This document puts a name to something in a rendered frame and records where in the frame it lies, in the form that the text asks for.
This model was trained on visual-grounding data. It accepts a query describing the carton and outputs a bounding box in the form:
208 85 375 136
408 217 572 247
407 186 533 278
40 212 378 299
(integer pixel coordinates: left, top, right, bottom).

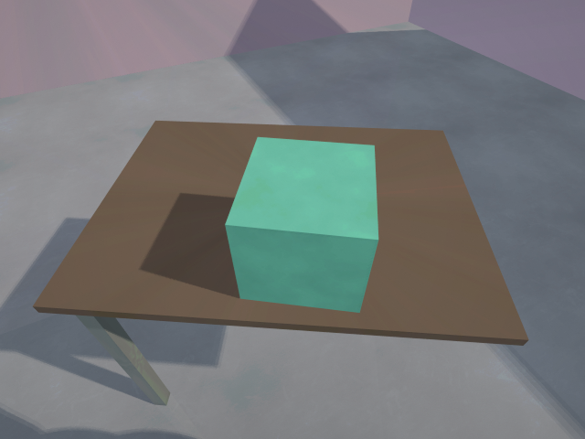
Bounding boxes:
225 137 378 313

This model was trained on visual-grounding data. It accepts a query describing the table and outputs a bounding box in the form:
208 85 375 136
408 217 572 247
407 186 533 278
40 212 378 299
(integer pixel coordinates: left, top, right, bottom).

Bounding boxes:
33 121 529 406

